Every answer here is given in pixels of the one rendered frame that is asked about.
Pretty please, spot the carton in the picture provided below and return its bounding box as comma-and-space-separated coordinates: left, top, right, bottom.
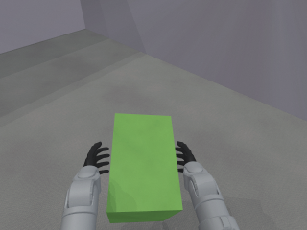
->
106, 113, 183, 223

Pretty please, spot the robot left forearm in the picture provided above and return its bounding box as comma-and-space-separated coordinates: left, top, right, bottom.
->
60, 165, 101, 230

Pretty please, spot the right robot hand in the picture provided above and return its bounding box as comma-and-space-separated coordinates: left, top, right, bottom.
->
175, 141, 197, 173

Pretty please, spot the robot right forearm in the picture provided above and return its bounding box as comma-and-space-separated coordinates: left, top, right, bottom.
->
183, 161, 240, 230

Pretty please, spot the left robot hand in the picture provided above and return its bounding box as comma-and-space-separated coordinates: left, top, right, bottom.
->
83, 141, 110, 175

